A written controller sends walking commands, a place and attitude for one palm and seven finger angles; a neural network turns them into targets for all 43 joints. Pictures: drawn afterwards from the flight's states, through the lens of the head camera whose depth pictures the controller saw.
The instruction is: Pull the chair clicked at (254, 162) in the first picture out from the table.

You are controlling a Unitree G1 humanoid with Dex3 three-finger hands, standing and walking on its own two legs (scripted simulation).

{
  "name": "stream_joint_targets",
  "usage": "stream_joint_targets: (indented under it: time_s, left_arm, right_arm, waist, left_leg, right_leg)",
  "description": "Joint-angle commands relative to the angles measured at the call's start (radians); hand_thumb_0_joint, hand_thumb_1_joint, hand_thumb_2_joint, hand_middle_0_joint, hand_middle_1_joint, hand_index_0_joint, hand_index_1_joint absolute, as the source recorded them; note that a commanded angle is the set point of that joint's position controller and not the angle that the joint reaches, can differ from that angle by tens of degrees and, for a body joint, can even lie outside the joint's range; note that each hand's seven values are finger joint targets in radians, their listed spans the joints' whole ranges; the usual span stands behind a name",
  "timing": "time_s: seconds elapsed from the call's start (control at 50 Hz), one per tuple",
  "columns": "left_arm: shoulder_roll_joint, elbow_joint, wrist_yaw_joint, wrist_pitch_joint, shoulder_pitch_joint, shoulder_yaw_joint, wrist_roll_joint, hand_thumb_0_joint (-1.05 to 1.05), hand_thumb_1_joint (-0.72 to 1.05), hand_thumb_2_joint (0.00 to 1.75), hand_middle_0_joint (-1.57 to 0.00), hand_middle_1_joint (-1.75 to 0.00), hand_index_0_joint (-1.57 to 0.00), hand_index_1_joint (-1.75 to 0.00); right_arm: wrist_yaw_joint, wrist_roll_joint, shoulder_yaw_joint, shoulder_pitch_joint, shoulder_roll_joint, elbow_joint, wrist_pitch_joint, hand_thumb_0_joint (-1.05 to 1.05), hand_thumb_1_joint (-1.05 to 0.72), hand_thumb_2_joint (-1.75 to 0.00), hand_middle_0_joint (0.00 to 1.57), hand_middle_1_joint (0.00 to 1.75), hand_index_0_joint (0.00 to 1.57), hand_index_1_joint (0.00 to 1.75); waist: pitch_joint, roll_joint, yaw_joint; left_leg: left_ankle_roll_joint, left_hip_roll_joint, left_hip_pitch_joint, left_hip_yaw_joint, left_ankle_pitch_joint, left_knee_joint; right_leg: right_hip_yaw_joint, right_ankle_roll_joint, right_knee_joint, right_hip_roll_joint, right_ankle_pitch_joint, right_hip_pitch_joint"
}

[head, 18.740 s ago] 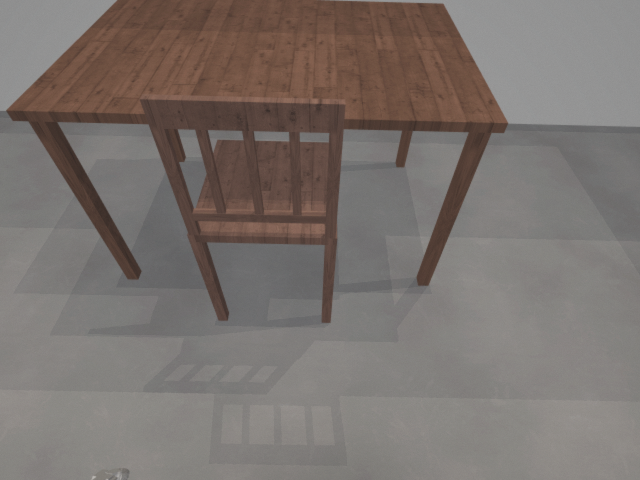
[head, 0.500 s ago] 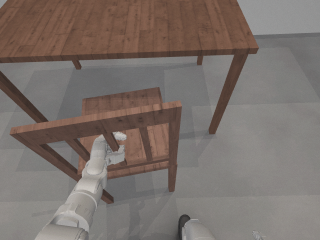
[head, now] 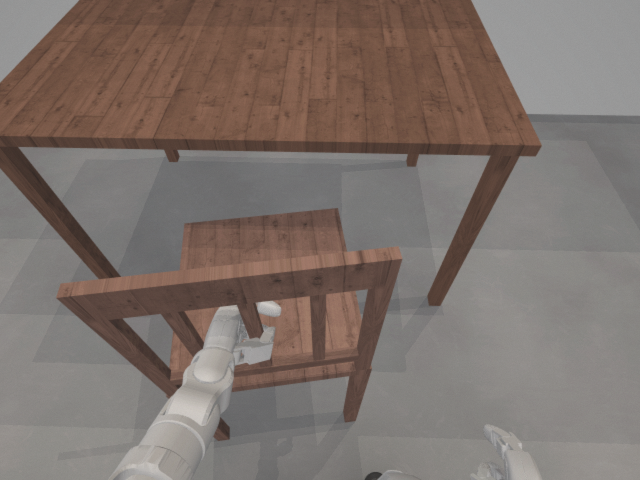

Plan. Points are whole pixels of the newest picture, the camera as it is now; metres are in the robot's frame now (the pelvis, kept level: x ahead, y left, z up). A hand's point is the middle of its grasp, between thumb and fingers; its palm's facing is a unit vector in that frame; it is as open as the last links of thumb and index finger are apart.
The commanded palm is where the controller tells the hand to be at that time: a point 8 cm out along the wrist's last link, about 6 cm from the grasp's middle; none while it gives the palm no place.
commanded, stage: stop walking, hand still on the chair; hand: left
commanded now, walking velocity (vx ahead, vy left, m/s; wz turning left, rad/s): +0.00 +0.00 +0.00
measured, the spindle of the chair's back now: (257, 335) +0.33 +0.11 -0.09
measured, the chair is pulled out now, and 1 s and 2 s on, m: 0.25 0.25 0.25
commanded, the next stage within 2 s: open the thumb and straighten the fingers in 0.28 s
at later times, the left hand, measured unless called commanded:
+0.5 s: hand (263, 341) +0.31 +0.09 -0.06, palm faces -0.12 -0.98 -0.16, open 5.7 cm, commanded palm +0.28 +0.15 -0.04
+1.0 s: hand (264, 339) +0.31 +0.09 -0.06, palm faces -0.13 -0.97 -0.19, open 16.0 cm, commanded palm +0.29 +0.15 -0.04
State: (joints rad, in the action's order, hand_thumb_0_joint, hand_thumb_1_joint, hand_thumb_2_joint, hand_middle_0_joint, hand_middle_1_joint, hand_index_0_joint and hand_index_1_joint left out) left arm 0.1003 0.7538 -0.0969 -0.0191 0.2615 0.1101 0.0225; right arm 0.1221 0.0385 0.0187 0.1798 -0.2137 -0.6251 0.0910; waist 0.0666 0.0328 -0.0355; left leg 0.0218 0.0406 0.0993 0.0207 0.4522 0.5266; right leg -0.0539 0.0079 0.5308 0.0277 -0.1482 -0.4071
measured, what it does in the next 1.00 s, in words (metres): stands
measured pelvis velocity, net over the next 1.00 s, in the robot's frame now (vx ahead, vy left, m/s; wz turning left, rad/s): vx -0.04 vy -0.01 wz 0.01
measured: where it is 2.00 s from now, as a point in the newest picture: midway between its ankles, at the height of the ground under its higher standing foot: outside the picture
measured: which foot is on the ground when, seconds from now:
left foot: down 0.00-1.00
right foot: down 0.00-1.00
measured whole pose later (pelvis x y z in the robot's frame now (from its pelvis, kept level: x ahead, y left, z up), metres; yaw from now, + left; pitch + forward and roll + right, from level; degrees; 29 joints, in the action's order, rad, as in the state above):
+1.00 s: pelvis -0.04 -0.01 -0.03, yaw +1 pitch +11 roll +2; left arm 0.14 0.65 -0.01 0.12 0.34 0.01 0.01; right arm 0.03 0.04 0.00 0.28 -0.24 -0.63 -0.03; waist -0.08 0.02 -0.07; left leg 0.01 -0.01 0.47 0.04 0.51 0.80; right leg -0.01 0.01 0.76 0.08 -0.18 -0.78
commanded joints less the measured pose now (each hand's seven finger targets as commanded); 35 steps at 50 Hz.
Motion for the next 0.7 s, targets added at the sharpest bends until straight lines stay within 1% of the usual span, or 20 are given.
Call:
stream_joint_targets:
  time_s: [0.0,0.02,0.06,0.12,0.16,0.22,0.34,0.36,0.38,0.4,0.42,0.44,0.48,0.52,0.54,0.58,0.6,0.64,0.66,0.68]
  left_arm:
    - [0.102,-0.261,-0.001,-0.082,0.277,-0.051,0.012,0.00,0.90,0.90,-0.50,-1.45,-0.50,-1.45]
    - [0.103,-0.256,-0.002,-0.083,0.271,-0.056,0.010,0.00,0.90,0.90,-0.50,-1.45,-0.50,-1.45]
    - [0.110,-0.268,-0.003,-0.086,0.268,-0.058,0.011,0.00,0.90,0.90,-0.50,-1.45,-0.50,-1.45]
    - [0.104,-0.280,0.000,-0.088,0.264,-0.054,0.008,0.00,0.90,0.90,-0.50,-1.45,-0.50,-1.45]
    - [0.114,-0.296,-0.001,-0.090,0.265,-0.056,0.008,0.00,0.90,0.90,-0.50,-1.45,-0.50,-1.45]
    - [0.104,-0.304,0.002,-0.091,0.259,-0.051,0.006,0.00,0.90,0.90,-0.50,-1.45,-0.50,-1.45]
    - [0.105,-0.289,0.000,-0.091,0.249,-0.045,0.013,0.00,0.90,0.90,-0.50,-1.45,-0.50,-1.45]
    - [0.099,-0.251,-0.002,-0.088,0.164,-0.057,0.010,0.00,0.90,0.90,-0.50,-1.45,-0.50,-1.45]
    - [0.027,-0.163,0.015,-0.032,0.137,0.012,-0.015,0.00,0.78,0.84,-0.50,-1.45,-0.50,-1.45]
    - [0.089,-0.264,0.016,-0.025,0.200,-0.055,-0.019,0.00,0.66,0.78,-0.50,-1.45,-0.50,-1.45]
    - [0.116,-0.289,0.017,-0.019,0.205,-0.077,-0.029,0.00,0.54,0.73,-0.50,-1.45,-0.50,-1.45]
    - [0.111,-0.306,0.022,-0.008,0.144,-0.074,-0.036,0.00,0.42,0.67,-0.50,-1.45,-0.50,-1.45]
    - [0.056,-0.359,0.038,0.004,0.188,-0.017,-0.046,0.00,0.17,0.55,-0.50,-1.45,-0.50,-1.45]
    - [0.056,-0.326,0.049,0.029,0.194,-0.027,-0.042,0.00,-0.07,0.43,-0.50,-1.45,-0.50,-1.45]
    - [0.072,-0.324,0.051,0.041,0.220,-0.041,-0.039,0.00,-0.19,0.37,-0.50,-1.45,-0.50,-1.45]
    - [0.046,-0.314,0.058,0.060,0.283,-0.027,-0.030,0.00,-0.43,0.26,-0.47,-1.38,-0.47,-1.38]
    - [0.146,-0.338,0.055,0.059,0.297,-0.117,-0.030,0.00,-0.55,0.20,-0.45,-1.30,-0.45,-1.30]
    - [0.115,-0.332,0.066,0.072,0.275,-0.095,-0.027,0.00,-0.55,0.20,-0.40,-1.16,-0.40,-1.16]
    - [0.070,-0.322,0.072,0.076,0.296,-0.058,-0.025,0.00,-0.55,0.20,-0.38,-1.09,-0.38,-1.09]
    - [0.061,-0.308,0.073,0.080,0.310,-0.055,-0.022,0.00,-0.55,0.20,-0.35,-1.01,-0.35,-1.01]
  right_arm:
    - [0.003,-0.005,-0.042,-0.004,-0.128,0.111,-0.030,0.00,-0.90,-0.90,0.20,0.30,0.20,0.30]
    - [0.003,-0.007,-0.042,-0.006,-0.125,0.112,-0.030,0.00,-0.90,-0.90,0.20,0.30,0.20,0.30]
    - [0.004,-0.008,-0.043,0.001,-0.128,0.105,-0.033,0.00,-0.90,-0.90,0.20,0.30,0.20,0.30]
    - [0.001,-0.011,-0.042,-0.001,-0.125,0.110,-0.035,0.00,-0.90,-0.90,0.20,0.30,0.20,0.30]
    - [0.002,-0.010,-0.044,0.006,-0.128,0.101,-0.039,0.00,-0.90,-0.90,0.20,0.30,0.20,0.30]
    - [-0.001,-0.012,-0.044,0.003,-0.124,0.107,-0.042,0.00,-0.90,-0.90,0.20,0.30,0.20,0.30]
    - [0.002,-0.010,-0.045,0.004,-0.128,0.095,-0.044,0.00,-0.90,-0.90,0.20,0.30,0.20,0.30]
    - [0.000,-0.013,-0.047,0.014,-0.127,0.097,-0.043,0.00,-0.90,-0.90,0.20,0.30,0.20,0.30]
    - [-0.045,0.014,-0.063,0.057,-0.153,0.071,-0.056,0.00,-0.90,-0.90,0.20,0.30,0.20,0.30]
    - [-0.061,0.008,-0.076,0.068,-0.157,0.080,-0.066,0.00,-0.90,-0.90,0.20,0.30,0.20,0.30]
    - [-0.074,0.005,-0.083,0.068,-0.151,0.077,-0.079,0.00,-0.90,-0.90,0.20,0.30,0.20,0.30]
    - [-0.087,0.002,-0.083,0.062,-0.148,0.087,-0.087,0.00,-0.90,-0.90,0.20,0.30,0.20,0.30]
    - [-0.106,-0.004,-0.080,0.070,-0.136,0.087,-0.107,0.00,-0.90,-0.90,0.20,0.30,0.20,0.30]
    - [-0.116,-0.003,-0.079,0.069,-0.145,0.088,-0.115,0.00,-0.90,-0.90,0.20,0.30,0.20,0.30]
    - [-0.117,-0.002,-0.079,0.071,-0.152,0.089,-0.113,0.00,-0.90,-0.90,0.20,0.30,0.20,0.30]
    - [-0.115,-0.001,-0.076,0.063,-0.153,0.101,-0.120,0.00,-0.90,-0.90,0.20,0.30,0.20,0.30]
    - [-0.110,0.000,-0.079,0.067,-0.162,0.107,-0.122,0.00,-0.90,-0.90,0.20,0.30,0.20,0.30]
    - [-0.107,-0.001,-0.076,0.061,-0.163,0.123,-0.124,0.00,-0.90,-0.90,0.20,0.30,0.20,0.30]
    - [-0.106,0.000,-0.073,0.060,-0.157,0.121,-0.130,0.00,-0.90,-0.90,0.20,0.30,0.20,0.30]
    - [-0.106,0.000,-0.074,0.065,-0.161,0.120,-0.136,0.00,-0.90,-0.90,0.20,0.30,0.20,0.30]
  waist:
    - [-0.343,-0.017,0.018]
    - [-0.342,-0.028,0.019]
    - [-0.337,0.001,0.017]
    - [-0.348,-0.027,0.018]
    - [-0.348,0.008,0.015]
    - [-0.357,-0.011,0.015]
    - [-0.337,-0.011,0.013]
    - [-0.340,-0.007,0.017]
    - [-0.360,-0.150,-0.044]
    - [-0.441,-0.185,-0.026]
    - [-0.445,-0.141,-0.035]
    - [-0.447,-0.049,-0.015]
    - [-0.452,-0.002,-0.039]
    - [-0.424,-0.006,-0.042]
    - [-0.416,-0.042,-0.048]
    - [-0.402,-0.024,-0.053]
    - [-0.438,-0.024,-0.033]
    - [-0.448,-0.027,-0.028]
    - [-0.424,-0.026,-0.038]
    - [-0.403,-0.044,-0.043]
  left_leg:
    - [0.009,0.065,0.127,0.000,-0.468,-0.089]
    - [0.007,0.065,0.126,-0.002,-0.464,-0.089]
    - [0.006,0.069,0.118,-0.004,-0.488,-0.096]
    - [0.010,0.068,0.112,0.000,-0.521,-0.080]
    - [0.012,0.071,0.100,0.000,-0.557,-0.079]
    - [0.014,0.072,0.093,0.000,-0.581,-0.070]
    - [0.009,0.068,0.115,-0.005,-0.495,-0.090]
    - [0.009,0.069,0.117,-0.004,-0.498,-0.091]
    - [-0.017,-0.022,0.298,0.024,-0.541,-0.041]
    - [-0.021,-0.025,0.327,0.027,-0.544,-0.007]
    - [-0.020,-0.036,0.344,0.031,-0.521,0.007]
    - [-0.014,-0.042,0.349,0.036,-0.521,0.013]
    - [-0.011,-0.046,0.350,0.037,-0.543,0.036]
    - [-0.011,-0.050,0.389,0.033,-0.493,0.055]
    - [-0.011,-0.051,0.413,0.028,-0.448,0.056]
    - [-0.014,-0.058,0.448,0.028,-0.364,0.061]
    - [-0.014,-0.059,0.456,0.024,-0.349,0.058]
    - [-0.012,-0.061,0.472,0.025,-0.335,0.060]
    - [-0.010,-0.060,0.480,0.024,-0.324,0.064]
    - [-0.008,-0.059,0.493,0.014,-0.313,0.068]
  right_leg:
    - [0.053,-0.044,0.011,0.070,0.366,0.400]
    - [0.052,-0.044,0.009,0.070,0.358,0.399]
    - [0.050,-0.044,0.013,0.069,0.370,0.401]
    - [0.051,-0.048,0.018,0.073,0.405,0.409]
    - [0.053,-0.051,0.027,0.075,0.433,0.410]
    - [0.050,-0.050,0.032,0.074,0.440,0.405]
    - [0.056,-0.050,0.018,0.075,0.382,0.406]
    - [0.054,-0.050,0.019,0.073,0.382,0.409]
    - [-0.008,-0.035,0.038,0.024,0.390,0.310]
    - [0.003,-0.037,0.069,0.019,0.414,0.334]
    - [0.010,-0.034,0.085,0.018,0.412,0.320]
    - [0.011,-0.039,0.099,0.021,0.391,0.308]
    - [0.005,-0.036,0.101,0.015,0.360,0.253]
    - [0.000,-0.035,0.118,0.008,0.297,0.195]
    - [-0.004,-0.035,0.122,0.002,0.261,0.187]
    - [-0.003,-0.030,0.133,0.001,0.186,0.150]
    - [0.002,-0.030,0.143,0.002,0.165,0.177]
    - [0.004,-0.030,0.151,0.000,0.144,0.177]
    - [0.001,-0.029,0.153,0.002,0.132,0.151]
    - [-0.006,-0.029,0.160,0.000,0.111,0.126]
